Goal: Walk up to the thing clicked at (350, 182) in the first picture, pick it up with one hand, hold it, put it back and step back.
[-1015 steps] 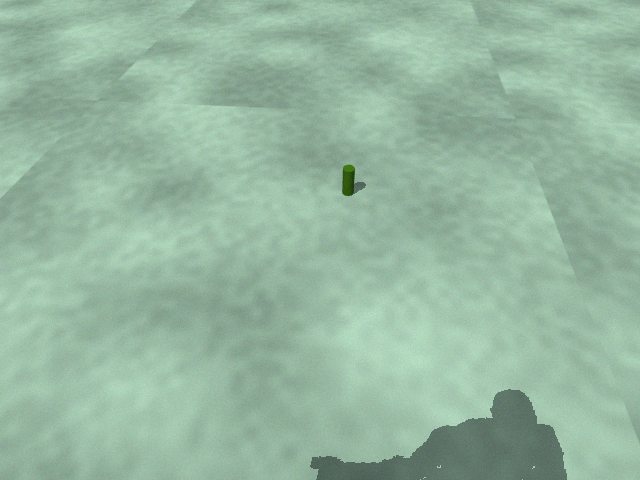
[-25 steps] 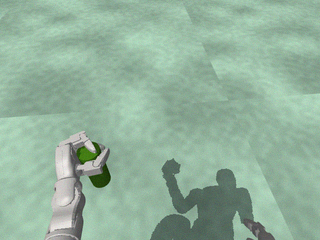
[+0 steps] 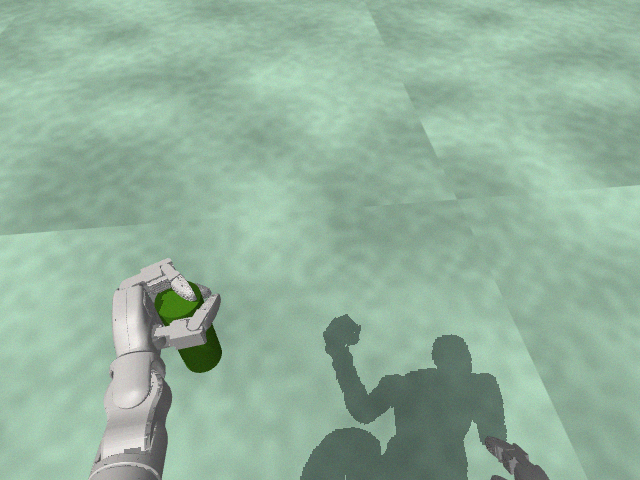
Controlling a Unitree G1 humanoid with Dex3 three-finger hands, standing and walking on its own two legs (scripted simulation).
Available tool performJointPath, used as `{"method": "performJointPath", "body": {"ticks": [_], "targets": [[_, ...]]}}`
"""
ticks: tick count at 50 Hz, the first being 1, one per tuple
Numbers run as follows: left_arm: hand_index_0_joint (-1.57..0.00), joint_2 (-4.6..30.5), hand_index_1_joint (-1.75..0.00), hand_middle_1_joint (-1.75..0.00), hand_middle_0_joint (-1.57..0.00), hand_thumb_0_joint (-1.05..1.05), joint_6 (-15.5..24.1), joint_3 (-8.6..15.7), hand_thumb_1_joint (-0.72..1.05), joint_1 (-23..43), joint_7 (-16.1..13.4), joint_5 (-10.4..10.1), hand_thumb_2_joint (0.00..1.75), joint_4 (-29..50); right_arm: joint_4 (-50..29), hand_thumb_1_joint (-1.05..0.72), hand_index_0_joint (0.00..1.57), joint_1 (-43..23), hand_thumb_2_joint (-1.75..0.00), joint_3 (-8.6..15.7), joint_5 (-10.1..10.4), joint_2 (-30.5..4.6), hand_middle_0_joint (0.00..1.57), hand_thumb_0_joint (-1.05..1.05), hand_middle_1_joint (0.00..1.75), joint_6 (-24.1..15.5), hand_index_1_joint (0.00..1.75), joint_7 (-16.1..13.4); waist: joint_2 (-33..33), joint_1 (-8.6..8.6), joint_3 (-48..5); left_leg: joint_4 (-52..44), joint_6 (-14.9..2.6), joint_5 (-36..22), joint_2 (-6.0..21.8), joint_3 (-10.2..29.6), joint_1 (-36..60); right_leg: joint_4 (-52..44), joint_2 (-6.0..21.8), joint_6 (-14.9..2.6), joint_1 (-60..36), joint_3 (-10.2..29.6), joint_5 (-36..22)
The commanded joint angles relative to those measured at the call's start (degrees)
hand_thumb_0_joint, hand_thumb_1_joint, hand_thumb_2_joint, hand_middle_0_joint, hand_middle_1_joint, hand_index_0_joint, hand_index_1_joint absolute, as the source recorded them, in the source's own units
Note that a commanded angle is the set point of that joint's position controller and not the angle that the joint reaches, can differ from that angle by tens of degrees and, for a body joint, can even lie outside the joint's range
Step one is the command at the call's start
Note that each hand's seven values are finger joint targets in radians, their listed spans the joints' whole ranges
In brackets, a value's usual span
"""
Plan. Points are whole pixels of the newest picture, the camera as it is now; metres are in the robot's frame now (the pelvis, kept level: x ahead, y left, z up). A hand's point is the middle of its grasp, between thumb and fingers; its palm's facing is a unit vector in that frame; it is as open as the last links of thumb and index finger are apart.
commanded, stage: crouch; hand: left
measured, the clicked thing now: (191, 329) +0.34 +0.19 -0.02
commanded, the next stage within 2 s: lower in 1.78 s
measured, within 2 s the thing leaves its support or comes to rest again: neither
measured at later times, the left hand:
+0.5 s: hand (210, 343) +0.38 +0.20 -0.16, palm faces +0.25 -0.97 -0.02, open 5.2 cm
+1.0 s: hand (224, 366) +0.43 +0.22 -0.38, palm faces +0.27 -0.96 -0.03, open 5.0 cm
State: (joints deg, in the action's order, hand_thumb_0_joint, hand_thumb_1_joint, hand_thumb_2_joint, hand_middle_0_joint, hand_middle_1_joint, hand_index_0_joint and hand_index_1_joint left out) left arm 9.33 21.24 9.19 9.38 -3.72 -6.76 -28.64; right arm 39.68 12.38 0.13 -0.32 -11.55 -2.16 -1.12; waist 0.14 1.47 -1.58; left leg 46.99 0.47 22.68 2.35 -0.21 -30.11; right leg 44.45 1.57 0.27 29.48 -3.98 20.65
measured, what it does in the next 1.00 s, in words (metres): lowers itself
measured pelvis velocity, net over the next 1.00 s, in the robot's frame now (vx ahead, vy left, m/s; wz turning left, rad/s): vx -0.08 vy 0.00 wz -0.07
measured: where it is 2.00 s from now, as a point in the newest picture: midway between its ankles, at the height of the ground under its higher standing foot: outside the picture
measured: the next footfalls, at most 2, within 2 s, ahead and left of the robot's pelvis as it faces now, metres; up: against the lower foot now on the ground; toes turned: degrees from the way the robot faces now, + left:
none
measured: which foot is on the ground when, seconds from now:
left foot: down 0.00-1.00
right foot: down 0.00-1.00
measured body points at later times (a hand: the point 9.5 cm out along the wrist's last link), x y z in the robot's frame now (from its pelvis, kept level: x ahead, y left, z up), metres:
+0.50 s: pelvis -0.03 +0.00 -0.14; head +0.11 +0.03 +0.29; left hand +0.36 +0.25 -0.15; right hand +0.08 -0.27 -0.26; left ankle +0.01 +0.12 -0.71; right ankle +0.02 -0.12 -0.71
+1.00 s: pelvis -0.08 +0.00 -0.33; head +0.14 +0.05 +0.06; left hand +0.41 +0.27 -0.38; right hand -0.03 -0.27 -0.45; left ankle +0.01 +0.12 -0.71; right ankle +0.02 -0.12 -0.71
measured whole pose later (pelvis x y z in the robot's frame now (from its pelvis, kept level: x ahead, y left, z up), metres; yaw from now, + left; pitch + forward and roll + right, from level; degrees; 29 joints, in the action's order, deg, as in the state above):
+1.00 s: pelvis -0.08 +0.00 -0.33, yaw -4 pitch +34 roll -5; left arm 30.6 43.8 31.4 48.4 0.9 -0.3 -74.1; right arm 42.2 7.6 -4.0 -7.3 -15.1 -0.3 5.2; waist -1.5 12.0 -5.6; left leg 124.0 0.0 39.0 2.5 4.6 -119.1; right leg 119.5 2.9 -0.6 117.4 -4.7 35.8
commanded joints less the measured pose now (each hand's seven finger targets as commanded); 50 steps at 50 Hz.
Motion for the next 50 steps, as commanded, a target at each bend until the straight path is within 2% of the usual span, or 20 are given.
{"method": "performJointPath", "body": {"ticks": [1,4,7,12,13,17,19,20,21,24,25,28,30,34,36,38,44,46,47,50], "targets": [[-1.24,7.80,-1.30,-1.32,-1.22,0.00,7.12,3.60,0.52,18.82,0.28,-0.78,1.22,11.48,-6.06,-0.89,0.20,-1.04,-0.90,3.35,-0.46,-8.07,0.20,0.00,0.30,-2.30,0.30,-0.10,0.98,0.14,-14.39,-5.07,-0.56,-12.56,-1.59,0.91,3.51,-3.54,-1.48,-0.82,-4.79,0.94,-13.57],[-1.25,6.62,-1.31,-1.33,-1.22,0.00,9.13,3.30,0.48,18.62,0.48,-0.53,1.22,7.84,-5.72,-0.89,0.20,-0.62,-0.90,3.76,-0.67,-8.34,0.20,0.00,0.30,-2.09,0.30,0.42,-0.39,0.73,-14.69,-2.93,-0.86,-10.86,-1.63,0.79,0.87,-1.48,-1.16,-0.83,-1.82,1.33,-12.73],[-1.25,8.50,-1.32,-1.34,-1.22,0.00,12.67,5.31,0.49,22.96,0.49,-0.09,1.23,4.82,-5.45,-0.88,0.20,-1.18,-0.90,3.88,-1.19,-8.25,0.20,0.00,0.30,-2.33,0.30,0.98,0.35,1.06,-14.88,0.31,-0.94,-5.54,-1.92,0.77,-4.07,1.24,-0.95,-0.95,3.31,1.87,-7.83],[-1.27,10.23,-1.34,-1.36,-1.23,0.00,19.27,6.36,0.50,27.54,1.48,0.42,1.24,-1.72,-4.52,-0.88,0.20,0.79,-0.90,4.38,-2.29,-9.12,0.20,0.00,0.30,-2.44,0.30,1.65,1.53,2.74,-23.56,11.27,-1.15,-6.98,-2.15,0.85,-11.99,11.13,-0.93,-1.15,11.90,2.59,-9.73],[-1.26,11.40,-1.33,-1.35,-1.23,0.00,20.50,7.85,0.50,28.31,1.40,0.44,1.24,-4.21,-4.30,-0.88,0.20,1.00,-0.90,4.24,-2.49,-9.30,0.20,0.00,0.30,-2.39,0.30,1.83,1.22,2.69,-24.27,13.69,-1.16,-6.39,-2.11,1.34,-14.91,13.79,-1.08,-1.25,15.03,2.42,-8.55],[-1.26,10.59,-1.33,-1.35,-1.24,0.00,25.19,6.36,0.49,33.78,1.99,0.17,1.24,-8.48,-4.31,-0.88,0.20,1.14,-0.89,4.10,-2.96,-10.37,0.20,0.00,0.30,-2.54,0.30,3.08,5.71,3.25,-31.18,22.20,-0.51,-5.15,-1.89,2.86,-21.09,23.49,-1.41,-2.10,27.86,1.59,-4.38],[-1.24,14.33,-1.32,-1.34,-1.22,0.00,26.26,9.12,0.48,35.72,1.46,0.70,1.24,-10.87,-4.10,-0.87,0.20,1.81,-0.89,3.85,-3.29,-11.18,0.20,0.00,0.30,-2.26,0.30,3.38,7.60,2.26,-34.58,25.87,-0.35,-6.94,-1.88,3.23,-24.04,27.75,-1.52,-2.35,31.69,1.40,-4.56],[-1.25,12.88,-1.33,-1.34,-1.23,0.00,26.63,8.31,0.44,35.24,1.52,0.76,1.24,-13.33,-4.29,-0.87,0.20,2.06,-0.89,3.76,-3.41,-11.55,0.20,0.00,0.30,-2.18,0.30,3.77,6.52,2.87,-36.17,27.51,-0.32,-8.08,-1.63,3.73,-25.03,30.10,-1.64,-2.46,33.52,0.91,-4.97],[-1.26,14.70,-1.34,-1.36,-1.23,0.00,27.33,9.87,0.45,37.49,1.46,0.64,1.26,-11.96,-3.92,-0.87,0.20,2.60,-0.89,3.84,-3.53,-12.10,0.20,0.00,0.30,-2.00,0.30,4.05,8.17,2.53,-38.27,29.18,-0.07,-9.54,-1.66,4.03,-25.93,32.45,-1.65,-2.73,35.97,0.77,-5.19],[-1.26,16.68,-1.35,-1.37,-1.23,0.00,27.81,11.75,0.46,39.32,1.16,0.76,1.27,-15.06,-3.73,-0.88,0.20,2.66,-0.90,3.73,-3.79,-12.82,0.20,0.00,0.30,-1.01,0.30,4.41,8.82,2.70,-40.10,32.91,-0.07,-8.88,-1.75,4.11,-30.01,36.50,-1.73,-2.90,39.96,0.83,-4.27],[-1.27,18.87,-1.37,-1.38,-1.24,0.00,28.15,13.69,0.46,40.43,1.11,0.86,1.28,-14.76,-3.45,-0.88,0.20,2.67,-0.90,3.65,-3.91,-13.03,0.20,0.00,0.30,-0.80,0.30,4.51,8.97,2.44,-41.17,34.65,-0.17,-8.93,-1.78,4.05,-31.74,38.09,-1.68,-2.87,41.33,1.05,-4.59],[-1.30,20.23,-1.41,-1.43,-1.27,0.00,28.30,14.89,0.49,43.84,1.41,1.25,1.32,-16.66,-3.12,-0.89,0.20,3.20,-0.90,3.56,-4.16,-13.16,0.20,0.00,0.30,-0.15,0.30,4.78,6.65,4.56,-43.96,39.51,-0.91,-4.76,-2.07,3.63,-39.49,41.25,-1.60,-2.51,42.23,1.93,-3.75],[-1.29,24.23,-1.40,-1.42,-1.26,0.00,28.30,16.80,0.49,46.90,1.74,1.69,1.31,-17.56,-2.65,-0.89,0.20,3.33,-0.90,3.42,-4.32,-13.42,0.20,0.00,0.30,0.02,0.30,4.74,5.48,4.93,-44.77,42.96,-1.32,-1.99,-1.94,2.98,-44.43,42.05,-1.25,-1.89,42.52,3.63,-2.12],[-1.29,24.44,-1.40,-1.42,-1.26,0.00,28.40,16.33,0.49,53.05,2.96,2.34,1.31,-21.86,-1.79,-0.90,0.20,3.56,-0.90,2.80,-4.86,-13.54,0.20,0.00,0.30,0.16,0.30,4.98,7.56,7.15,-44.68,47.39,-0.86,3.44,-1.78,3.45,-49.20,47.29,-1.23,-2.22,50.84,2.52,3.45],[-1.31,28.85,-1.40,-1.42,-1.28,0.00,28.36,18.95,0.47,53.51,3.10,2.92,1.30,-24.28,-1.36,-0.90,0.20,4.14,-0.90,2.16,-5.08,-14.05,0.20,0.00,0.30,0.36,0.30,5.08,7.92,6.55,-46.21,50.21,-0.79,2.69,-1.76,3.13,-52.37,50.10,-1.22,-2.22,52.08,2.54,3.14],[-1.30,27.56,-1.39,-1.41,-1.27,0.00,28.37,18.23,0.45,55.10,3.64,3.19,1.29,-27.50,-1.02,-0.90,0.20,3.84,-0.90,1.58,-5.52,-13.85,0.20,0.00,0.30,0.36,0.30,5.21,9.30,7.37,-43.78,52.24,-0.76,5.34,-1.84,2.99,-55.01,52.60,-1.19,-2.33,56.51,2.03,5.73],[-1.34,34.53,-1.42,-1.45,-1.31,0.00,29.00,21.86,0.46,60.69,4.38,4.96,1.31,-31.82,0.05,-0.90,0.20,4.35,-0.90,0.50,-6.65,-15.20,0.20,0.00,0.30,0.58,0.30,5.53,11.66,8.73,-43.63,58.57,-0.80,9.76,-1.80,2.60,-61.95,59.46,-1.33,-2.21,63.29,0.75,9.00],[-1.34,36.99,-1.43,-1.45,-1.31,0.00,29.26,22.99,0.46,62.50,4.54,5.56,1.32,-31.29,0.31,-0.90,0.20,4.92,-0.90,-0.04,-7.08,-15.76,0.20,0.00,0.30,0.78,0.30,5.63,13.14,9.13,-45.55,60.46,-0.74,8.68,-1.73,2.38,-62.36,61.65,-1.31,-2.12,63.08,0.31,7.74],[-1.34,38.55,-1.43,-1.45,-1.31,0.00,29.25,24.15,0.47,62.32,4.25,5.60,1.32,-31.12,0.19,-0.90,0.20,4.65,-0.90,-0.28,-7.14,-15.97,0.20,0.00,0.30,1.02,0.30,5.62,13.09,8.17,-46.19,60.79,-0.65,8.91,-1.72,2.46,-62.79,62.75,-1.45,-2.17,63.63,-0.02,8.20],[-1.33,39.47,-1.45,-1.47,-1.30,0.00,28.82,24.61,0.45,64.31,4.12,6.24,1.35,-32.18,0.40,-0.90,0.20,5.47,-0.90,-1.17,-7.83,-17.02,0.20,0.00,0.30,1.57,0.30,5.81,15.80,9.99,-46.64,63.10,-0.39,6.78,-1.36,3.53,-62.21,66.14,-1.35,-2.12,66.44,-1.15,6.30]]}}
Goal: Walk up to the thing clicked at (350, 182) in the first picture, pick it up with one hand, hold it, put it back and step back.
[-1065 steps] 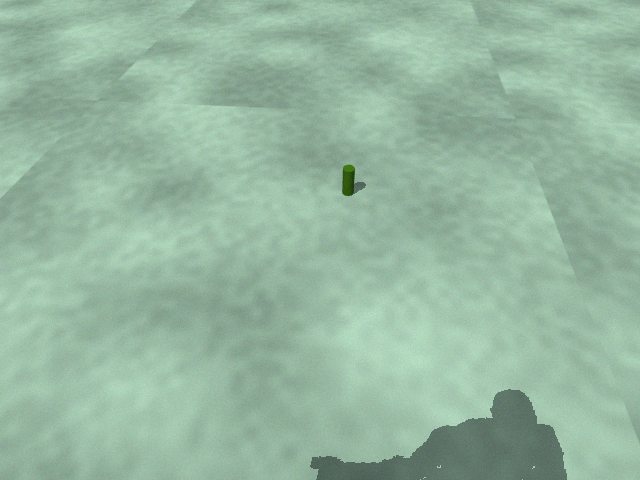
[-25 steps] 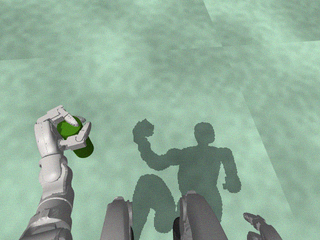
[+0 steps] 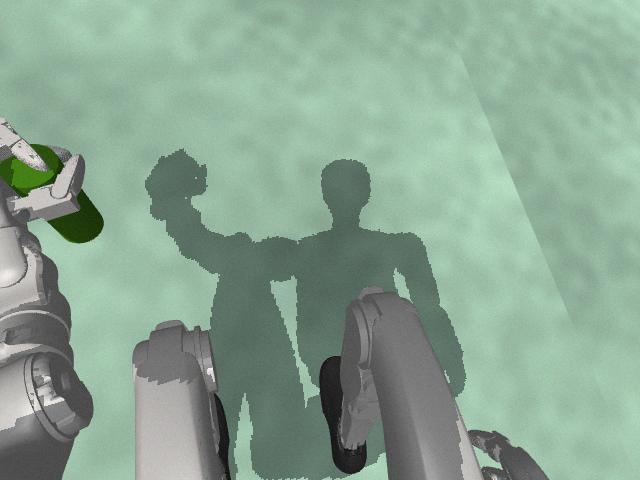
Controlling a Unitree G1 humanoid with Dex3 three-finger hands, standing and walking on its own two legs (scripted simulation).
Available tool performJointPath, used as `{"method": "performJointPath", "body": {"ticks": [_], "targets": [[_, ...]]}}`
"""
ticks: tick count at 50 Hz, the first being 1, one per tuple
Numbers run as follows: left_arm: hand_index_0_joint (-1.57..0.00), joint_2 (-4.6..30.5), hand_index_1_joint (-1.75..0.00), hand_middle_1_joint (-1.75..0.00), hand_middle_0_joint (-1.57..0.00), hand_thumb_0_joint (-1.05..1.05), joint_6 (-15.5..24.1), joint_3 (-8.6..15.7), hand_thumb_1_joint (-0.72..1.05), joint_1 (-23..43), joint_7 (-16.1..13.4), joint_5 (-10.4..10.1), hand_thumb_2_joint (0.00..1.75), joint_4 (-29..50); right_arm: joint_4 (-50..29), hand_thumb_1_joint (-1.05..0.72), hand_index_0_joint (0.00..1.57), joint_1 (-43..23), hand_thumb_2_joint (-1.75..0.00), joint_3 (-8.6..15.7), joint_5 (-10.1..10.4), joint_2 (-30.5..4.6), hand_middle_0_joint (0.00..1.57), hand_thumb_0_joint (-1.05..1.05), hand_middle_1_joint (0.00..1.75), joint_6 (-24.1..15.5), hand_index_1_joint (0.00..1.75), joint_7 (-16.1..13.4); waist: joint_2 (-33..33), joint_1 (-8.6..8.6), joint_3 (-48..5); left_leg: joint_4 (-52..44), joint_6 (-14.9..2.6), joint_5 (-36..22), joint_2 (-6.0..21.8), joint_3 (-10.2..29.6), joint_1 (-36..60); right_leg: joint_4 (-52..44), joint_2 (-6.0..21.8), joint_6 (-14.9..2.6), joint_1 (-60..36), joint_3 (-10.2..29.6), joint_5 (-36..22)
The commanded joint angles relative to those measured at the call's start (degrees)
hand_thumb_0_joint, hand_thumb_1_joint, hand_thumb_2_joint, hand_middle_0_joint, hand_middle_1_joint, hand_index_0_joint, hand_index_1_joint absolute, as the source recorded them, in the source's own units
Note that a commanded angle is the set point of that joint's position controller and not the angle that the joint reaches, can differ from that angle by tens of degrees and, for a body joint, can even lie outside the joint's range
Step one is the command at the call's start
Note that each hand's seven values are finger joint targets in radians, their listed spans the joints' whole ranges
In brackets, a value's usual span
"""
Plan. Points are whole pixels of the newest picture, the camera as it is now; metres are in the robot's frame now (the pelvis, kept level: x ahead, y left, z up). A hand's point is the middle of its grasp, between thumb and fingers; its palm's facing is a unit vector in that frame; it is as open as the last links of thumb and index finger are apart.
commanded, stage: crouch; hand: left
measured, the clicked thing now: (59, 199) +0.49 +0.26 -0.11
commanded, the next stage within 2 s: lower in 0.78 s
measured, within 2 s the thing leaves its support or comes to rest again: neither
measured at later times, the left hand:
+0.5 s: hand (73, 191) +0.52 +0.27 -0.17, palm faces +0.34 -0.94 -0.03, open 4.9 cm
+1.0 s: hand (87, 196) +0.53 +0.27 -0.21, palm faces +0.33 -0.94 -0.02, open 4.8 cm
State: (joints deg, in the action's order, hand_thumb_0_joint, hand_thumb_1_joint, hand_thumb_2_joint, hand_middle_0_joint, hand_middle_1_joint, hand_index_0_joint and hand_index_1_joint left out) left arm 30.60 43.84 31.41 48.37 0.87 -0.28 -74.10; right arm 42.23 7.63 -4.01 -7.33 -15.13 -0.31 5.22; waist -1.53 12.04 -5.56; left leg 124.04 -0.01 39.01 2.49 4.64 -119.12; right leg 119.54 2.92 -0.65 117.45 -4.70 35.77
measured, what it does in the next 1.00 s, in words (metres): lowers itself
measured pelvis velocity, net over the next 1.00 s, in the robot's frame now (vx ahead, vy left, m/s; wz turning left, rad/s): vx -0.01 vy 0.01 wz -0.13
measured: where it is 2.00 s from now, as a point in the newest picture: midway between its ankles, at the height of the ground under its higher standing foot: (281, 453)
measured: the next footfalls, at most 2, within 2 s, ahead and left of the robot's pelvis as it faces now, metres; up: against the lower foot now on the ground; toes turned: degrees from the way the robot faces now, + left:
none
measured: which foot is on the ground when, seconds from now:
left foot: down 0.00-1.00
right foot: down 0.00-1.00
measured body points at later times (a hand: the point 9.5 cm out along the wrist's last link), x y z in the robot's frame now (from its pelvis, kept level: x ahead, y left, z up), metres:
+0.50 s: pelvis -0.01 +0.01 -0.08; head +0.24 +0.09 +0.28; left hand +0.50 +0.32 -0.16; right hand +0.03 -0.27 -0.17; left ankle +0.08 +0.12 -0.37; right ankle +0.11 -0.12 -0.37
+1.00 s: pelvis -0.01 +0.01 -0.10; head +0.26 +0.11 +0.25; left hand +0.51 +0.31 -0.21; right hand +0.03 -0.27 -0.16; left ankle +0.08 +0.12 -0.37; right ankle +0.11 -0.12 -0.37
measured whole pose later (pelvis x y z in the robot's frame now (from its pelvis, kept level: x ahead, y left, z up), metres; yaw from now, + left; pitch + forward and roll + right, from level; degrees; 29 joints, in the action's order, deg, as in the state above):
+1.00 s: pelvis -0.01 +0.01 -0.10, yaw -7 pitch +24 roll -14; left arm 49.1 45.6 36.5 52.3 1.5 0.8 -79.6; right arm 36.2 1.5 -19.1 -14.8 -20.5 3.9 6.9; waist -8.0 18.3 10.9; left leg 144.8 -1.3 39.8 2.0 13.2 -130.9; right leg 133.3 1.6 1.5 124.3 -10.8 33.9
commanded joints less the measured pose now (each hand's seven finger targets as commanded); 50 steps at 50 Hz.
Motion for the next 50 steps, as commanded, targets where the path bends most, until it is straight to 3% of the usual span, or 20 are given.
{"method": "performJointPath", "body": {"ticks": [1,3,5,7,9,10,15,17,22,25,26,27,28,33,37,38,39,44,48,50], "targets": [[-1.33,20.02,-1.45,-1.47,-1.30,0.00,6.13,3.10,0.45,25.20,-0.52,0.06,1.35,13.66,-1.97,-0.90,0.20,9.67,-0.90,2.89,-1.03,-13.68,0.20,0.00,0.30,-0.09,0.30,-0.58,18.02,-1.21,-43.20,-12.85,0.06,-9.29,-1.47,-1.71,26.01,-8.41,-2.93,-1.28,-21.08,-0.32,-8.39],[-1.32,19.04,-1.44,-1.45,-1.29,0.00,6.08,1.50,0.46,26.90,-0.29,0.57,1.33,13.59,-1.66,-0.89,0.20,9.81,-0.90,2.56,-1.56,-14.18,0.20,0.00,0.30,0.25,0.30,-0.61,19.21,0.40,-41.57,-11.33,0.10,-8.73,-1.35,-1.19,25.30,-6.93,-2.87,-1.25,-18.73,-0.88,-8.22],[-1.33,23.34,-1.43,-1.45,-1.30,0.00,6.10,3.77,0.49,27.82,-0.55,0.92,1.33,14.07,-1.42,-0.89,0.20,9.79,-0.90,1.70,-1.97,-14.79,0.20,0.00,0.30,0.60,0.30,-0.68,19.74,-0.09,-40.67,-9.95,0.22,-8.66,-1.21,-0.71,23.60,-5.27,-2.91,-1.19,-17.91,-1.29,-8.26],[-1.33,22.35,-1.43,-1.46,-1.29,0.00,5.89,3.03,0.48,28.23,-0.26,0.92,1.33,12.72,-1.59,-0.89,0.20,9.84,-0.90,0.90,-2.45,-15.27,0.20,0.00,0.30,0.80,0.30,-0.51,19.65,1.85,-38.65,-7.92,0.06,-8.56,-1.20,-0.57,21.67,-4.20,-2.98,-0.95,-17.40,-1.84,-8.68],[-1.36,21.22,-1.45,-1.48,-1.32,0.00,5.92,2.47,0.49,27.76,-0.03,0.81,1.34,11.75,-1.33,-0.89,0.20,9.63,-0.90,0.22,-3.05,-15.95,0.20,0.00,0.30,0.88,0.30,-0.35,20.20,2.58,-36.71,-6.94,0.34,-8.92,-0.94,0.51,22.08,-2.66,-2.94,-0.96,-14.93,-2.67,-9.20],[-1.35,23.35,-1.44,-1.47,-1.32,0.00,5.83,3.73,0.49,27.15,-0.15,1.00,1.34,11.99,-1.39,-0.89,0.20,9.44,-0.90,0.07,-3.18,-16.31,0.20,0.00,0.30,1.11,0.30,-0.39,20.85,1.69,-36.53,-6.42,0.37,-8.86,-0.88,0.47,21.73,-2.22,-3.10,-1.05,-14.31,-2.72,-9.00],[-1.38,24.34,-1.46,-1.49,-1.34,0.00,5.47,3.76,0.54,26.79,-0.21,1.48,1.36,9.58,-1.98,-0.88,0.20,9.52,-0.90,-1.79,-4.19,-17.61,0.20,0.00,0.30,2.04,0.30,0.12,20.52,3.67,-33.75,-4.14,0.54,-7.93,-0.77,1.77,18.25,0.13,-3.18,-0.75,-13.93,-4.17,-9.06],[-1.38,26.34,-1.45,-1.49,-1.34,0.00,5.76,4.67,0.57,26.42,-0.13,1.53,1.35,10.85,-2.37,-0.88,0.20,8.77,-0.90,-2.22,-4.46,-18.12,0.20,0.00,0.30,2.37,0.30,0.12,20.62,3.30,-32.86,-3.61,0.38,-6.03,-0.76,1.93,17.11,0.40,-3.34,-0.66,-13.41,-4.48,-7.72],[-1.38,27.95,-1.44,-1.47,-1.34,0.00,5.89,5.14,0.62,26.34,-0.13,1.61,1.34,10.85,-2.54,-0.88,0.20,8.74,-0.90,-3.68,-5.28,-19.76,0.20,0.00,0.30,2.86,0.30,0.45,24.14,4.46,-31.70,-2.30,1.00,-8.85,-0.33,3.65,19.71,2.94,-3.30,-0.86,-11.17,-5.67,-10.24],[-1.37,29.37,-1.42,-1.46,-1.32,0.00,6.02,5.18,0.64,26.81,-0.24,1.93,1.34,11.04,-2.79,-0.87,0.20,7.95,-0.90,-4.40,-5.60,-20.01,0.20,0.00,0.30,3.27,0.30,0.54,22.98,5.13,-29.58,-0.94,0.55,-6.60,-0.34,3.41,16.29,2.82,-3.54,-0.68,-11.81,-5.85,-8.93],[-1.37,29.87,-1.42,-1.46,-1.32,0.00,6.16,5.94,0.64,25.33,-0.25,1.50,1.34,11.26,-2.96,-0.87,0.20,8.10,-0.89,-4.78,-5.83,-20.00,0.20,0.00,0.30,3.39,0.30,0.53,22.28,4.92,-30.93,-0.04,0.40,-7.96,-0.47,2.95,15.84,2.44,-3.79,-0.47,-14.27,-5.74,-10.18],[-1.37,29.36,-1.42,-1.45,-1.33,0.00,6.18,5.19,0.64,25.77,-0.05,1.38,1.33,10.70,-2.91,-0.88,0.20,7.67,-0.90,-5.02,-5.89,-20.11,0.20,0.00,0.30,3.47,0.30,0.58,22.45,5.61,-29.88,0.42,0.33,-7.14,-0.41,3.13,15.25,2.82,-3.81,-0.42,-13.42,-5.98,-9.56],[-1.37,30.86,-1.41,-1.44,-1.33,0.00,6.29,6.13,0.63,25.67,-0.18,1.26,1.33,12.10,-3.01,-0.87,0.20,8.04,-0.89,-5.15,-5.98,-20.39,0.20,0.00,0.30,3.48,0.30,0.54,22.69,5.05,-31.54,0.82,0.37,-8.87,-0.38,3.01,16.18,2.77,-3.95,-0.41,-14.88,-5.90,-10.94],[-1.38,30.47,-1.40,-1.43,-1.34,0.00,6.48,4.86,0.64,24.04,0.68,1.16,1.31,10.35,-3.36,-0.88,0.20,6.59,-0.90,-6.28,-6.51,-21.31,0.20,0.00,0.30,3.86,0.30,0.57,24.56,6.51,-28.72,1.17,0.80,-10.99,0.26,4.44,18.02,4.23,-4.06,-0.64,-12.54,-6.95,-12.25],[-1.39,31.50,-1.42,-1.45,-1.35,0.00,6.70,5.27,0.65,23.88,0.56,0.81,1.33,9.98,-3.95,-0.88,0.20,6.18,-0.90,-7.33,-6.98,-22.26,0.20,0.00,0.30,4.09,0.30,0.76,24.82,7.52,-27.21,1.68,0.91,-11.77,0.45,5.24,18.08,4.56,-4.05,-0.47,-13.29,-7.71,-13.14],[-1.39,32.96,-1.42,-1.44,-1.36,0.00,6.88,5.71,0.64,24.69,0.47,0.89,1.32,10.71,-3.99,-0.88,0.20,5.73,-0.90,-7.38,-7.00,-22.25,0.20,0.00,0.30,4.19,0.30,0.72,24.33,6.93,-26.63,2.06,0.75,-10.61,0.43,4.94,16.58,4.45,-4.19,-0.48,-13.35,-7.48,-12.31],[-1.40,32.22,-1.43,-1.45,-1.36,0.00,6.82,5.27,0.64,23.79,0.60,0.88,1.33,9.18,-4.30,-0.88,0.20,5.25,-0.90,-7.94,-7.12,-22.24,0.20,0.00,0.30,4.28,0.30,0.79,24.38,7.71,-25.72,2.10,0.74,-11.11,0.52,5.20,16.79,4.64,-4.11,-0.43,-13.33,-7.69,-12.68],[-1.41,33.91,-1.44,-1.47,-1.38,0.00,7.17,5.86,0.63,22.49,0.86,0.69,1.33,9.01,-4.79,-0.89,0.20,4.93,-0.90,-8.74,-7.59,-23.35,0.20,0.00,0.30,4.66,0.30,0.76,25.44,7.81,-26.39,2.68,0.95,-13.23,0.94,5.93,19.49,5.11,-4.31,-0.37,-13.54,-8.28,-14.15],[-1.41,32.91,-1.45,-1.46,-1.40,0.00,7.45,5.54,0.56,21.90,0.24,-0.02,1.32,5.45,-5.99,-0.90,0.20,3.09,-0.90,-10.15,-7.93,-23.75,0.20,0.00,0.30,4.82,0.30,0.78,22.30,9.56,-21.67,3.09,0.65,-9.22,1.01,6.48,15.33,4.56,-4.49,-0.12,-13.20,-8.99,-11.71],[-1.42,34.83,-1.45,-1.47,-1.40,0.00,8.20,6.05,0.58,22.27,-0.31,-0.28,1.32,3.62,-6.38,-0.89,0.20,2.51,-0.90,-11.18,-8.26,-24.08,0.20,0.00,0.30,5.02,0.30,0.77,20.96,10.10,-20.77,3.90,0.35,-8.25,0.96,6.53,13.28,4.30,-4.80,0.18,-14.63,-9.19,-11.18]]}}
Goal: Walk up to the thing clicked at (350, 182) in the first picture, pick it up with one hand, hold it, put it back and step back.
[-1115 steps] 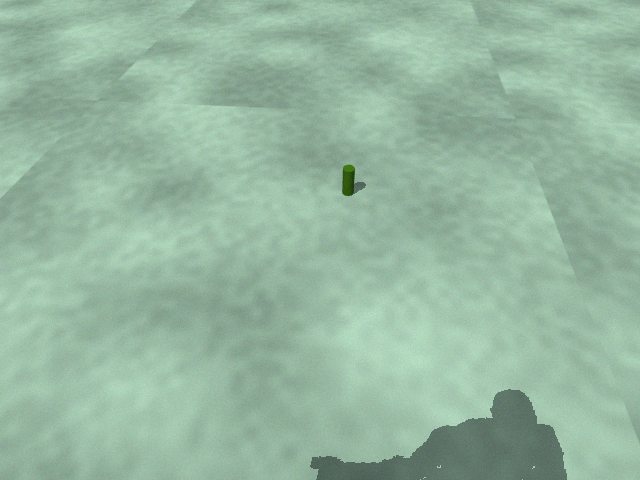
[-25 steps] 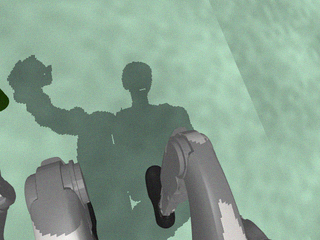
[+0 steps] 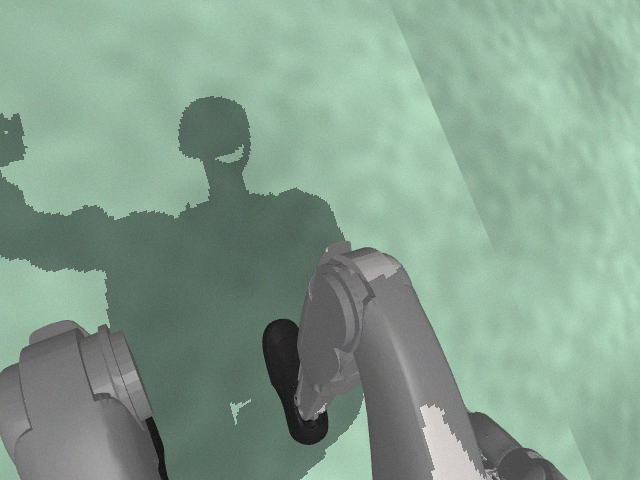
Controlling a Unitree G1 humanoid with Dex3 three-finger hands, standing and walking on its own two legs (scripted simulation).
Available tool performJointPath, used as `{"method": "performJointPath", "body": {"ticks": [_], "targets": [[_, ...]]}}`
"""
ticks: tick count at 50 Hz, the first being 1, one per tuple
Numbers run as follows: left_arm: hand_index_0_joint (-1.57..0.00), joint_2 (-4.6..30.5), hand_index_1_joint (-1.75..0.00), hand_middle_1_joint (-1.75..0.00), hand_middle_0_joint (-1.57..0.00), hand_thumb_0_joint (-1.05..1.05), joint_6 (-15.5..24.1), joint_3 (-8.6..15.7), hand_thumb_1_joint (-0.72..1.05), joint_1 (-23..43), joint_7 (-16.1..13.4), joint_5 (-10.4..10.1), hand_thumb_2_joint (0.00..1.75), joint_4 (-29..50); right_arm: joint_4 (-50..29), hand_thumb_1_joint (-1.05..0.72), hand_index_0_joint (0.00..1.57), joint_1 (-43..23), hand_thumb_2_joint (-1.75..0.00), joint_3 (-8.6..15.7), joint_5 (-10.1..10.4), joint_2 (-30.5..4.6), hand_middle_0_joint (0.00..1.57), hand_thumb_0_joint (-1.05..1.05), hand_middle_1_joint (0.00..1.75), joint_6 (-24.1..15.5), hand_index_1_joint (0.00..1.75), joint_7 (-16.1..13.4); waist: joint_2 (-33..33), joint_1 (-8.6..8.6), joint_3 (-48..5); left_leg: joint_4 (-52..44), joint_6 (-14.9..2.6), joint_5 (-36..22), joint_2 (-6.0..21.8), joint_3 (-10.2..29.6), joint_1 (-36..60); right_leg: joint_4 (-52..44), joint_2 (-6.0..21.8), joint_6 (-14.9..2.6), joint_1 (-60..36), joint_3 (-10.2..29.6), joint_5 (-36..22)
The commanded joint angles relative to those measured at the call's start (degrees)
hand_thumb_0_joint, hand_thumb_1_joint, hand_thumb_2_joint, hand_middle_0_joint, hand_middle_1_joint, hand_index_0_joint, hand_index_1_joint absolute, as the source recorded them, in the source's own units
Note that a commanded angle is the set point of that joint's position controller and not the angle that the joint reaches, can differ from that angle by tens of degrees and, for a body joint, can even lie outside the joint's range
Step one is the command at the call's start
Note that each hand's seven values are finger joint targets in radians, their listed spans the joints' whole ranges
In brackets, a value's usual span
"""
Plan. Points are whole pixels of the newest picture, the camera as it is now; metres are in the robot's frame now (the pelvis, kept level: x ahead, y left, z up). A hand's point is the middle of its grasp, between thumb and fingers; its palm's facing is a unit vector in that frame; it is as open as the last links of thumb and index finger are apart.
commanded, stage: lower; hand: left
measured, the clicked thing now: out of the picture +0.49 +0.33 -0.18
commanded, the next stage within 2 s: loosen in 0.58 s
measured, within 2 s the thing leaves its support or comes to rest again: rests again in 1.48 s
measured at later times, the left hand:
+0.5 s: hand out of the picture +0.51 +0.32 -0.17, palm faces +0.44 -0.90 -0.02, open 4.8 cm
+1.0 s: hand out of the picture +0.51 +0.32 -0.17, palm faces +0.43 -0.90 -0.02, open 6.1 cm
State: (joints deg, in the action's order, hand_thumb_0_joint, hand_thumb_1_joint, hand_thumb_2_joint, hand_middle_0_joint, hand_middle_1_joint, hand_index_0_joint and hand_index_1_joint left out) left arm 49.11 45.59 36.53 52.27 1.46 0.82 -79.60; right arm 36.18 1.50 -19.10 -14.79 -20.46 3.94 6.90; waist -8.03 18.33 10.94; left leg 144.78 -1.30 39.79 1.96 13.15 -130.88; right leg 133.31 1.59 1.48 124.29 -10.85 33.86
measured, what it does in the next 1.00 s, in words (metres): stands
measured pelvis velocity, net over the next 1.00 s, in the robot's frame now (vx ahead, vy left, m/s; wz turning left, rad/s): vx -0.01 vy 0.01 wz -0.08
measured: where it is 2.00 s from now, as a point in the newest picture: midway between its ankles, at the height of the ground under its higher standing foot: (230, 443)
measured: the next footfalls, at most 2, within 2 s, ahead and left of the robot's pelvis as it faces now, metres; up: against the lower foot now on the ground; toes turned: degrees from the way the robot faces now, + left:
none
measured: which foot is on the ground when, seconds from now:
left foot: down 0.00-1.00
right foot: down 0.00-1.00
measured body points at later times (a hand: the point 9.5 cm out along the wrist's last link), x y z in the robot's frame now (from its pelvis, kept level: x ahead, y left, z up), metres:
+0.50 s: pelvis +0.00 +0.01 -0.01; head +0.28 +0.16 +0.31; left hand +0.48 +0.36 -0.17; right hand +0.10 -0.26 -0.05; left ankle +0.08 +0.12 -0.28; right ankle +0.13 -0.12 -0.28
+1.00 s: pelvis -0.01 +0.01 +0.00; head +0.27 +0.18 +0.31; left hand +0.48 +0.36 -0.17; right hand +0.11 -0.25 -0.04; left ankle +0.08 +0.12 -0.28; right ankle +0.13 -0.12 -0.28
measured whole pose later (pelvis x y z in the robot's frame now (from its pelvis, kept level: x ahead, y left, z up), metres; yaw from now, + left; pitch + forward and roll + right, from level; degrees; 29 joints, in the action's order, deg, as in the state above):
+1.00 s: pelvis -0.01 +0.01 +0.00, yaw -5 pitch +18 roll -19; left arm 61.9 57.0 30.8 53.6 -0.2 -2.4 -92.1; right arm 29.9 -8.7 -33.0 -19.7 -21.7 6.3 5.2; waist -15.2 19.9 17.5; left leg 148.6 -1.5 41.8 2.3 20.1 -128.2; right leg 131.7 -1.0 3.3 119.1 -16.0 32.8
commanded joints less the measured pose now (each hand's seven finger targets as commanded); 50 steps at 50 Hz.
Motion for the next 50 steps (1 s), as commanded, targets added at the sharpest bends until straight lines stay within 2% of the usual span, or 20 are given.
{"method": "performJointPath", "body": {"ticks": [1,2,3,5,8,12,14,17,19,20,25,26,29,34,35,40,44,47,48,50], "targets": [[-1.42,17.04,-1.45,-1.47,-1.40,0.00,7.06,0.75,0.57,18.74,-0.92,-1.28,1.32,9.83,-0.64,-0.89,0.20,8.05,-0.90,3.57,-1.02,-18.85,0.20,0.00,0.30,0.77,0.30,-0.98,27.36,3.78,-37.46,-16.48,1.54,-8.59,1.60,-1.95,24.90,-9.33,-3.59,-1.89,-21.74,-3.07,-9.01],[-1.44,16.95,-1.47,-1.48,-1.41,0.00,7.55,0.35,0.59,18.76,-1.06,-1.05,1.34,9.30,-0.64,-0.89,0.20,8.18,-0.90,3.19,-1.28,-19.00,0.20,0.00,0.30,0.87,0.30,-0.94,28.03,4.31,-37.68,-16.55,1.74,-9.78,1.70,-1.59,26.00,-9.06,-3.56,-1.84,-22.33,-3.44,-9.95],[-1.44,18.02,-1.46,-1.48,-1.42,0.00,8.07,0.84,0.59,18.51,-1.09,-0.95,1.33,8.79,-0.99,-0.89,0.20,7.46,-0.90,2.76,-1.44,-19.26,0.20,0.00,0.30,0.92,0.30,-0.97,28.46,4.07,-37.27,-16.66,1.89,-9.74,1.85,-1.25,26.58,-8.72,-3.62,-1.92,-21.70,-3.62,-9.73],[-1.44,17.01,-1.46,-1.48,-1.41,0.00,8.98,-0.45,0.60,18.53,-0.85,-1.14,1.34,7.65,-1.41,-0.89,0.20,6.31,-0.90,2.09,-1.89,-19.82,0.20,0.00,0.30,0.75,0.30,-1.01,30.31,4.90,-36.19,-16.93,2.31,-10.25,2.25,-0.28,29.27,-8.30,-3.66,-2.01,-20.10,-4.23,-10.12],[-1.43,19.68,-1.46,-1.47,-1.41,0.00,10.13,-0.74,0.57,19.41,-0.91,-1.41,1.33,6.85,-1.65,-0.89,0.20,5.11,-0.90,0.65,-2.29,-20.08,0.20,0.00,0.30,0.82,0.30,-1.25,30.16,5.54,-35.09,-15.79,1.98,-9.36,2.25,-0.40,27.43,-8.56,-4.09,-1.79,-21.56,-4.33,-10.08],[-1.41,20.53,-1.44,-1.45,-1.39,0.00,11.30,-1.22,0.59,19.25,-1.09,-1.90,1.32,5.07,-2.16,-0.89,0.20,4.02,-0.90,-0.88,-2.94,-20.38,0.20,0.00,0.30,0.81,0.30,-1.44,29.65,6.48,-34.04,-15.02,1.91,-9.90,2.46,0.00,26.80,-8.69,-4.39,-1.48,-22.90,-4.84,-10.59],[-1.42,21.78,-1.44,-1.46,-1.40,0.00,11.96,-1.30,0.57,18.74,-1.13,-1.80,1.31,4.51,-2.12,-0.89,0.20,3.28,-0.90,-1.51,-3.34,-20.73,0.20,0.00,0.30,0.96,0.30,-1.54,30.71,6.43,-34.05,-14.78,2.10,-11.02,2.68,0.35,28.05,-8.37,-4.54,-1.51,-23.13,-5.03,-11.46],[-1.42,20.73,-1.44,-1.45,-1.39,0.00,12.62,-2.55,0.58,18.24,-0.92,-1.86,1.31,3.13,-2.47,-0.89,0.20,1.96,-0.90,-2.33,-3.80,-21.25,0.20,0.00,0.30,1.07,0.30,-1.66,32.08,7.33,-32.35,-15.40,2.63,-12.07,3.20,2.05,30.89,-7.77,-4.55,-1.48,-21.23,-6.25,-11.94],[-1.42,21.59,-1.44,-1.46,-1.40,0.00,12.86,-2.65,0.57,17.81,-1.10,-1.64,1.32,2.33,-2.59,-0.89,0.20,1.57,-0.90,-2.97,-4.16,-21.71,0.20,0.00,0.30,1.37,0.30,-1.71,33.10,7.66,-31.88,-15.81,3.10,-13.63,3.52,2.91,32.61,-7.53,-4.67,-1.50,-20.90,-6.78,-12.71],[-1.41,21.39,-1.44,-1.45,-1.39,0.00,13.16,-3.31,0.56,18.24,-1.04,-1.77,1.31,2.66,-2.72,-0.89,0.20,0.82,-0.90,-3.17,-4.27,-21.88,0.20,0.00,0.30,1.51,0.30,-1.80,33.33,7.97,-31.13,-15.76,3.13,-13.62,3.65,3.20,32.49,-7.31,-4.61,-1.47,-20.68,-6.98,-12.73],[-1.40,22.70,-1.42,-1.43,-1.38,0.00,14.20,-3.13,0.53,17.77,-1.41,-2.55,1.29,1.74,-3.39,-0.89,0.20,-0.77,-0.90,-4.63,-4.83,-21.80,0.20,0.00,0.30,1.85,0.30,-2.00,32.34,8.03,-30.63,-14.71,2.76,-14.50,3.74,3.08,31.21,-7.83,-5.16,-1.17,-23.22,-7.04,-13.91],[-1.40,21.81,-1.42,-1.43,-1.38,0.00,14.11,-3.62,0.53,16.64,-1.35,-2.57,1.29,-0.15,-3.32,-0.89,0.20,-0.55,-0.90,-4.96,-5.00,-21.74,0.20,0.00,0.30,1.99,0.30,-2.06,31.61,8.74,-30.17,-14.58,2.74,-14.90,3.76,3.16,30.86,-7.97,-5.31,-1.10,-24.02,-7.24,-14.36],[-1.41,21.20,-1.43,-1.44,-1.39,0.00,14.20,-4.40,0.51,15.81,-1.44,-2.99,1.29,-2.03,-3.58,-0.89,0.20,-1.33,-0.89,-5.66,-5.13,-21.86,0.20,0.00,0.30,2.20,0.30,-2.35,30.38,9.33,-28.92,-14.43,2.62,-14.67,3.89,3.51,30.16,-8.49,-5.55,-0.98,-24.05,-7.60,-14.48],[-1.42,21.41,-1.43,-1.45,-1.40,0.00,15.02,-5.59,0.50,15.51,-1.63,-2.75,1.29,-3.77,-4.80,-0.88,0.20,-3.60,-0.89,-6.42,-5.26,-22.43,0.20,0.00,0.30,2.76,0.30,-2.54,29.54,9.80,-26.59,-15.70,2.77,-10.31,4.07,4.97,28.98,-8.33,-5.65,-1.04,-22.02,-8.69,-11.46],[-1.43,21.38,-1.38,-1.42,-1.38,0.00,15.29,-5.64,0.54,15.47,-1.63,-2.95,1.22,-3.80,-4.97,-0.89,0.20,-3.87,-0.89,-6.64,-5.38,-22.48,0.20,0.00,0.30,2.81,0.30,-2.61,29.76,9.92,-26.28,-15.60,2.70,-10.23,4.05,4.95,28.85,-8.42,-5.68,-0.95,-22.31,-8.71,-11.68],[-1.25,22.08,-1.09,-1.14,-1.20,0.00,15.68,-6.11,0.21,15.40,-1.79,-2.90,0.85,-3.86,-5.48,-0.89,0.20,-5.23,-0.89,-7.04,-5.46,-22.68,0.20,0.00,0.30,3.17,0.30,-2.70,30.50,9.66,-25.42,-16.07,2.81,-9.50,4.11,5.23,28.95,-8.39,-5.84,-1.11,-21.89,-8.62,-11.22],[-1.14,21.68,-0.96,-1.00,-1.10,0.00,15.67,-5.76,0.04,14.26,-1.78,-3.37,0.70,-4.28,-5.43,-0.90,0.20,-4.82,-0.89,-7.22,-5.45,-22.41,0.20,0.00,0.30,3.41,0.30,-2.71,29.26,9.74,-26.27,-15.51,2.55,-10.39,4.03,4.90,28.80,-8.93,-5.97,-1.00,-23.16,-8.45,-12.05],[-0.92,22.04,-0.77,-0.80,-0.89,0.00,15.52,-5.72,-0.06,13.96,-1.70,-3.38,0.58,-4.08,-5.28,-0.90,0.20,-5.22,-0.89,-7.29,-5.43,-22.43,0.20,0.00,0.30,3.35,0.30,-2.92,29.42,9.58,-26.24,-15.27,2.47,-10.88,4.14,4.73,29.18,-9.09,-6.03,-0.98,-22.96,-8.21,-12.42],[-0.86,22.08,-0.72,-0.74,-0.84,0.00,15.72,-5.92,-0.08,14.99,-1.71,-3.35,0.53,-3.99,-5.36,-0.90,0.20,-5.36,-0.89,-7.35,-5.46,-22.60,0.20,0.00,0.30,3.45,0.30,-2.91,29.84,10.03,-25.45,-15.62,2.52,-9.79,4.05,4.85,28.49,-9.13,-5.99,-1.09,-22.74,-8.55,-11.58],[-0.80,22.01,-0.66,-0.67,-0.79,0.00,15.41,-5.66,-0.16,14.03,-1.72,-3.58,0.47,-4.40,-5.34,-0.89,0.20,-5.08,-0.89,-7.36,-5.36,-22.37,0.20,0.00,0.30,3.51,0.30,-2.95,28.98,9.60,-25.34,-15.53,2.34,-9.51,4.01,4.61,27.85,-9.50,-6.09,-1.05,-23.32,-8.28,-11.51]]}}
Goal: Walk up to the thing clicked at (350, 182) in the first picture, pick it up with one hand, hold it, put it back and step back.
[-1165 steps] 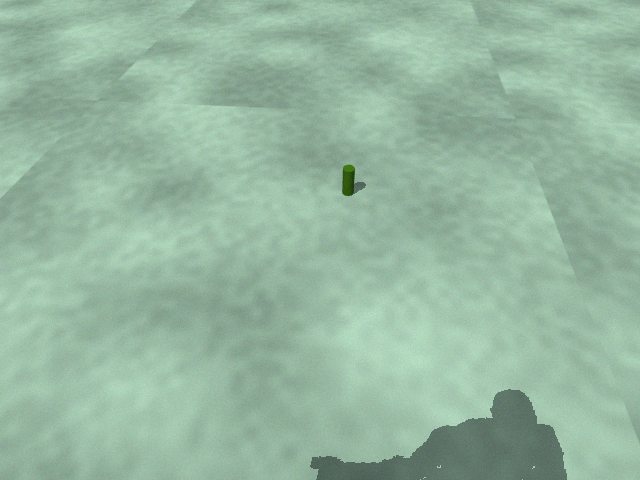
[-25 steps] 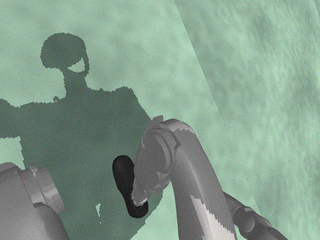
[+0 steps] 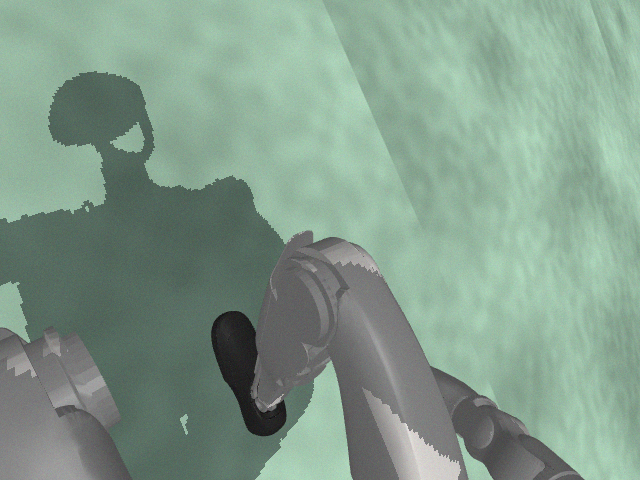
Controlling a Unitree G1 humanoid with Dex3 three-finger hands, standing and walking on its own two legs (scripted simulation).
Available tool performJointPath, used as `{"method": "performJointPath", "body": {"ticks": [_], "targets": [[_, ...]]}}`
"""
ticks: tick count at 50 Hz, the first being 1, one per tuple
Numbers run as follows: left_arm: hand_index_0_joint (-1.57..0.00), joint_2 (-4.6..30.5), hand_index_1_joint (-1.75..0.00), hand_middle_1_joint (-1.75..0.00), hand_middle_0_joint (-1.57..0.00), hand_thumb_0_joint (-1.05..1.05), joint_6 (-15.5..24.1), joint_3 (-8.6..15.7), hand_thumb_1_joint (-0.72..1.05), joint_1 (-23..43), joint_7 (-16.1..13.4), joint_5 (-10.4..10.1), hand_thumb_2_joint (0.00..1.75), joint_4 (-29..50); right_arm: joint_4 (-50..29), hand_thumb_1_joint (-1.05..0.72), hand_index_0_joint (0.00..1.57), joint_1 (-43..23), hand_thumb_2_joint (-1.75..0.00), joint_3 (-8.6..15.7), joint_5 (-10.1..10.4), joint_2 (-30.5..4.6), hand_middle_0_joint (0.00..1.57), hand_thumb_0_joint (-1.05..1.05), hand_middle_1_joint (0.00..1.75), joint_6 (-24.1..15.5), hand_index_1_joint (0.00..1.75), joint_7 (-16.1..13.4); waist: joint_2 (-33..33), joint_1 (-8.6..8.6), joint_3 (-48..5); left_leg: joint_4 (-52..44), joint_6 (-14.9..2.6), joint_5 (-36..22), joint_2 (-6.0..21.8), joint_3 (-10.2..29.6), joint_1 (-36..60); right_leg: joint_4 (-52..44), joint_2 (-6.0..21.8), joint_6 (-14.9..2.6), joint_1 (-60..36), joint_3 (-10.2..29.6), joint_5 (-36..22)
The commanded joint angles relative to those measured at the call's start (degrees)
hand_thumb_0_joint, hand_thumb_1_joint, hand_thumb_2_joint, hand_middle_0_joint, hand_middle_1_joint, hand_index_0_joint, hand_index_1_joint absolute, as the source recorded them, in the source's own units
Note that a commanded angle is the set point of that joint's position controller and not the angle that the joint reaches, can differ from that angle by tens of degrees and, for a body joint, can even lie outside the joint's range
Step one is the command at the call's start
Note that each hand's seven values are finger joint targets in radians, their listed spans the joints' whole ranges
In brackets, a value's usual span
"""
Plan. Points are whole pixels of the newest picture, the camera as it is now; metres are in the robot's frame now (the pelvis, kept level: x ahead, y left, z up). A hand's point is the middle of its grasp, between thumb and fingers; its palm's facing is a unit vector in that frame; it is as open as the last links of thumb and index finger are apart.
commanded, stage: open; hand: left
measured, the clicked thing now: out of the picture +0.47 +0.35 -0.23
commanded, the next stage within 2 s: withdraw in 0.34 s
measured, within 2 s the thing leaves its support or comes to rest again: rests again in 0.48 s
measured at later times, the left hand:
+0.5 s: hand out of the picture +0.49 +0.35 -0.17, palm faces +0.51 -0.86 -0.01, open 15.2 cm
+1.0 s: hand out of the picture +0.45 +0.44 -0.09, palm faces +0.53 -0.85 -0.07, open 17.6 cm
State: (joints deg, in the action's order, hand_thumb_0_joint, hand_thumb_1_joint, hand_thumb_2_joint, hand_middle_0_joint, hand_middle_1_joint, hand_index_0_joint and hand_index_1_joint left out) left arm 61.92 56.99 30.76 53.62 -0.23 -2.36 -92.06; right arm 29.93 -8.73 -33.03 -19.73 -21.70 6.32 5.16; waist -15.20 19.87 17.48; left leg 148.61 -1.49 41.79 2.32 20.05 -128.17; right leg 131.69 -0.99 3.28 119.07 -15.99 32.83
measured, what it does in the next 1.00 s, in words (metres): stands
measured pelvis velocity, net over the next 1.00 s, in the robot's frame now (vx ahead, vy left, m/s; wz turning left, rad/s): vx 0.00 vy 0.00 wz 0.03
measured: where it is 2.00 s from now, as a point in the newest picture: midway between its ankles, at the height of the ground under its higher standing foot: (186, 449)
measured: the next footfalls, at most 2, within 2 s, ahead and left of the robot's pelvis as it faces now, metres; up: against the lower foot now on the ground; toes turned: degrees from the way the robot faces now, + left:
none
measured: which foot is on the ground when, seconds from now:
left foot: down 0.00-1.00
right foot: down 0.00-1.00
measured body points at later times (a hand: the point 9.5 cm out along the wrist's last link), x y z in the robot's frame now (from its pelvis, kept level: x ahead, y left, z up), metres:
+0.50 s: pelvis +0.00 +0.00 +0.00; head +0.26 +0.19 +0.31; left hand +0.46 +0.39 -0.17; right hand +0.14 -0.25 -0.04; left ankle +0.07 +0.12 -0.27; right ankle +0.15 -0.12 -0.27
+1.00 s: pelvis +0.00 +0.00 +0.01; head +0.24 +0.18 +0.34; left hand +0.42 +0.49 -0.09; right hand +0.13 -0.26 -0.04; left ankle +0.07 +0.12 -0.27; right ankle +0.15 -0.12 -0.27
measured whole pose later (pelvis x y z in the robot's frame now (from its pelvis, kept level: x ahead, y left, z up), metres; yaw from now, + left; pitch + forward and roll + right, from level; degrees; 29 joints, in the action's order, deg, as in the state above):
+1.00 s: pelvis +0.00 +0.00 +0.01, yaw +2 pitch +21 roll -17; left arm 64.4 41.2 38.5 50.2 12.5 -4.1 -78.6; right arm 30.7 -1.0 -25.4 -12.6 -21.9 7.5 3.5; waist -10.4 15.6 12.1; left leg 145.9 -2.7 40.2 2.7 15.8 -129.7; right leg 131.3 -0.2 2.9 121.4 -13.0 32.7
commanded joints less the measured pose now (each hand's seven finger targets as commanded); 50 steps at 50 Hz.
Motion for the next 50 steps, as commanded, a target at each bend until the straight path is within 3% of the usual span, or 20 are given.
{"method": "performJointPath", "body": {"ticks": [1,9,20,22,25,33,37,39,41,47,48,49,50], "targets": [[-0.77,9.27,-0.63,-0.64,-0.76,0.00,4.01,0.35,-0.17,12.92,-0.17,-0.48,0.46,8.34,0.80,-0.89,0.20,5.06,-0.89,6.63,-0.41,-21.14,0.20,0.00,0.30,1.18,0.30,-1.17,35.41,8.14,-32.06,-18.91,2.30,-10.93,3.55,-2.55,24.38,-8.14,-3.56,-2.76,-18.07,-3.18,-10.03],[-0.57,8.98,-0.44,-0.45,-0.56,0.00,3.98,0.05,-0.28,13.16,-0.16,-0.18,0.31,8.08,0.52,-0.89,0.20,4.30,-0.89,6.91,-0.24,-21.00,0.20,0.00,0.30,1.12,0.30,-1.15,35.06,7.77,-30.55,-19.65,2.32,-9.11,3.70,-2.29,23.80,-8.06,-3.58,-3.05,-16.31,-3.15,-8.44],[-0.26,9.14,-0.13,-0.15,-0.25,0.00,4.00,-0.30,-0.41,13.68,-0.45,0.36,0.08,8.53,0.88,-0.89,0.20,5.27,-0.89,6.76,-0.32,-21.12,0.20,0.00,0.30,1.43,0.30,-0.96,36.81,8.22,-31.82,-19.93,2.80,-12.73,3.87,-1.62,26.23,-7.20,-3.40,-3.12,-16.92,-3.54,-10.78],[-0.21,9.69,-0.08,-0.09,-0.21,0.00,4.16,0.23,-0.44,13.12,-0.52,0.27,0.03,8.89,0.77,-0.90,0.20,5.16,-0.89,6.59,-0.44,-20.99,0.20,0.00,0.30,1.65,0.30,-0.98,37.18,7.94,-32.70,-19.72,2.84,-13.30,3.93,-1.78,26.92,-7.31,-3.47,-3.06,-17.54,-3.44,-11.24],[-0.14,10.27,-0.12,-0.13,-0.13,0.00,4.14,0.28,-0.61,12.85,0.06,0.02,0.08,9.26,0.88,-0.90,0.20,5.10,-0.90,6.54,-0.35,-21.09,0.20,0.00,0.30,1.64,0.30,-1.14,36.95,7.86,-33.16,-19.12,2.61,-13.43,3.81,-2.33,26.45,-7.58,-3.58,-3.06,-18.19,-3.14,-11.39],[-0.08,20.39,-0.09,-0.09,-0.07,0.00,1.64,6.78,-0.60,13.68,2.45,-0.19,0.08,16.63,0.82,-0.91,0.20,6.94,-0.90,7.61,0.84,-21.35,0.20,0.00,0.30,2.14,0.30,-2.00,41.29,4.38,-36.68,-20.61,2.96,-13.68,4.18,-3.35,28.08,-7.07,-3.24,-3.40,-18.53,-2.25,-10.35],[-0.07,23.98,-0.06,-0.06,-0.07,0.00,-1.85,11.00,-0.61,10.57,5.53,-0.56,0.04,21.50,0.52,-0.92,0.20,8.41,-0.90,9.07,1.95,-20.95,0.20,0.00,0.30,2.73,0.30,-2.60,43.32,1.21,-40.37,-21.10,3.13,-17.03,4.09,-4.49,29.26,-6.63,-3.10,-3.59,-19.70,-1.50,-11.79],[-0.07,22.58,-0.06,-0.06,-0.06,0.00,-4.36,11.63,-0.61,9.20,7.33,-1.23,0.04,22.74,0.63,-0.92,0.20,9.82,-0.90,10.17,2.69,-20.61,0.20,0.00,0.30,2.77,0.30,-2.85,43.23,0.91,-41.14,-21.35,3.11,-18.58,4.05,-4.82,29.64,-6.45,-2.93,-3.56,-19.32,-1.39,-12.64],[-0.08,20.60,-0.05,-0.06,-0.07,0.00,-6.94,10.93,-0.61,7.94,9.27,-1.73,0.03,21.97,0.40,-0.92,0.20,10.52,-0.90,11.23,3.61,-20.42,0.20,0.00,0.30,2.51,0.30,-2.96,41.20,1.15,-39.77,-21.56,2.59,-15.52,3.80,-5.37,26.42,-6.97,-2.88,-3.68,-18.57,-1.25,-11.00],[-0.09,11.45,-0.06,-0.08,-0.05,0.00,-13.17,6.28,-0.61,6.82,14.70,-3.93,0.06,22.21,0.01,-0.89,0.20,13.16,-0.89,14.55,6.72,-20.07,0.20,0.00,0.30,1.45,0.30,-3.19,35.51,1.32,-36.72,-23.06,1.78,-9.21,3.46,-4.69,23.02,-7.68,-2.24,-3.97,-12.54,-1.35,-6.52],[-0.04,10.17,-0.03,-0.02,-0.06,0.00,-13.66,5.70,-0.53,6.83,15.21,-4.46,0.06,21.98,-0.12,-0.81,0.20,13.08,-0.89,14.90,7.21,-19.81,0.20,0.00,0.30,1.18,0.30,-3.15,33.74,1.07,-36.56,-22.95,1.55,-7.71,3.27,-4.68,21.83,-7.84,-2.22,-4.03,-11.71,-1.21,-5.47],[-0.06,18.71,-0.06,-0.06,-0.07,0.00,-18.33,7.31,-0.51,1.87,11.79,4.97,0.06,13.19,1.72,-0.87,0.20,14.25,-0.90,16.81,8.70,-17.75,0.20,0.00,0.30,1.83,0.30,-2.64,35.69,-2.96,-39.09,-25.31,1.73,-8.62,2.64,-6.95,24.48,-9.58,-1.85,-4.38,-11.54,0.35,-4.65],[-0.06,16.06,-0.06,-0.06,-0.07,0.00,-19.63,6.07,-0.52,6.49,10.60,4.01,0.06,18.94,1.07,-0.87,0.20,14.66,-0.90,17.34,9.16,-17.77,0.20,0.00,0.30,2.15,0.30,-2.43,35.75,-1.63,-39.53,-25.28,1.65,-7.72,2.85,-6.95,23.67,-9.56,-1.91,-4.38,-10.72,0.40,-4.12]]}}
